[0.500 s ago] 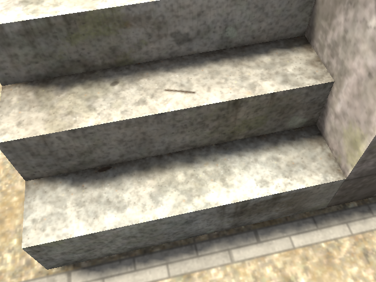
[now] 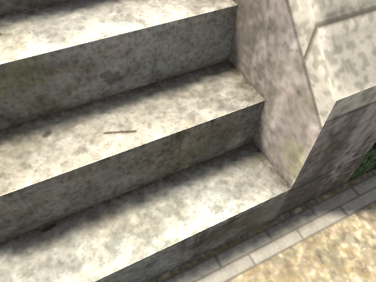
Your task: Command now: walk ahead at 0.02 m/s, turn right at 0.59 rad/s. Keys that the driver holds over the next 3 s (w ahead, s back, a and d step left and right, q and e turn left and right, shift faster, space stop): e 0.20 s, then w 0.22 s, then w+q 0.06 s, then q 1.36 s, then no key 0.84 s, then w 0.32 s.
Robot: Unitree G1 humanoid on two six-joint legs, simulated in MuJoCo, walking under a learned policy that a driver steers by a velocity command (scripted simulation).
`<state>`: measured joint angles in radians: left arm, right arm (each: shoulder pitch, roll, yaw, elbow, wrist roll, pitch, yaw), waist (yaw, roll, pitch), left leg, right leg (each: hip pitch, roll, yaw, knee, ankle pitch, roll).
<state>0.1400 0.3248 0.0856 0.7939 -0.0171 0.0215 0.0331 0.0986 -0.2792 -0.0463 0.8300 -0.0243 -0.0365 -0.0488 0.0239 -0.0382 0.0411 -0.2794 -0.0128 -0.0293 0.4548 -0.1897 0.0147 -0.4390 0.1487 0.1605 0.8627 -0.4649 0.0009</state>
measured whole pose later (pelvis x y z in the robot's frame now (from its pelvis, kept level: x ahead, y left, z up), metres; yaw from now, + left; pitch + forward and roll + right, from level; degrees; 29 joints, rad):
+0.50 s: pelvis +0.04 -0.05 +0.01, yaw -12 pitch +0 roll +1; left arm 0.27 0.24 0.02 0.80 0.03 -0.01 -0.01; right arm 0.26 -0.30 -0.06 0.89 -0.02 0.00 0.05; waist -0.03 0.05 0.02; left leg -0.42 0.06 0.04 0.92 -0.32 0.03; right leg -0.10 0.03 -0.01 0.34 -0.24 -0.05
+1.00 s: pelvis +0.14 -0.05 +0.00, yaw +2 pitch +0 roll -2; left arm 0.12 0.28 0.03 0.85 0.01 0.00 0.06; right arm 0.17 -0.29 -0.06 0.83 0.00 0.00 -0.02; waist -0.02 -0.02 0.11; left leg -0.31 -0.10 -0.03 0.43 -0.12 0.10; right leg -0.46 0.01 0.06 1.05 -0.43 0.05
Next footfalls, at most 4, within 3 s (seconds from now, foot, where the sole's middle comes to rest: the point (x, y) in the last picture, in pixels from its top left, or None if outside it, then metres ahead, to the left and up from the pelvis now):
0.36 right None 0.03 -0.14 -0.78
0.80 left None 0.24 0.01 -0.78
1.34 right None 0.27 -0.19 -0.78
1.80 left None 0.13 0.03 -0.78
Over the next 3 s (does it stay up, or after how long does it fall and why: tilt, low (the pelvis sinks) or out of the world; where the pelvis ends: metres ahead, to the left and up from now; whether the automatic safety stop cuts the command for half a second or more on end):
stays up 0.20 -0.07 0.00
